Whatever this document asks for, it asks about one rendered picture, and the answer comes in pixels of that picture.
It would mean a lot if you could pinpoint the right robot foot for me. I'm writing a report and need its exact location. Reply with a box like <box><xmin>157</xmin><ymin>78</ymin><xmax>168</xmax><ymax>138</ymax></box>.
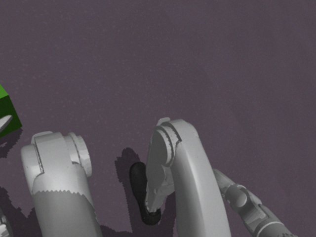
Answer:
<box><xmin>129</xmin><ymin>162</ymin><xmax>161</xmax><ymax>226</ymax></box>

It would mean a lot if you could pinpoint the right robot hand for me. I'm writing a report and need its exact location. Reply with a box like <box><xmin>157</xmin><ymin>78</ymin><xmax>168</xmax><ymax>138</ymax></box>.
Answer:
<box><xmin>212</xmin><ymin>168</ymin><xmax>236</xmax><ymax>199</ymax></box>

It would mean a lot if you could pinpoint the right robot arm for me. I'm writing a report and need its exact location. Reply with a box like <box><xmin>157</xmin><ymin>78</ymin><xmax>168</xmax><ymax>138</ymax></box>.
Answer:
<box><xmin>225</xmin><ymin>184</ymin><xmax>298</xmax><ymax>237</ymax></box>

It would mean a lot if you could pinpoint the left robot arm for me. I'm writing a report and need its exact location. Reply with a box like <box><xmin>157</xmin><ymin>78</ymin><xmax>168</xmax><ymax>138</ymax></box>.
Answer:
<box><xmin>0</xmin><ymin>208</ymin><xmax>14</xmax><ymax>237</ymax></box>

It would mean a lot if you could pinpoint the carton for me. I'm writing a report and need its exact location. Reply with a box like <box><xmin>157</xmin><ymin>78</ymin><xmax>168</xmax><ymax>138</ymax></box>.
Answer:
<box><xmin>0</xmin><ymin>84</ymin><xmax>22</xmax><ymax>138</ymax></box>

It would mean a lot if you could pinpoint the left robot hand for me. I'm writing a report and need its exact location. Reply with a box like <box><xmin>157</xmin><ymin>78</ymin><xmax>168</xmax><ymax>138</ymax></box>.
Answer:
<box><xmin>0</xmin><ymin>115</ymin><xmax>13</xmax><ymax>133</ymax></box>

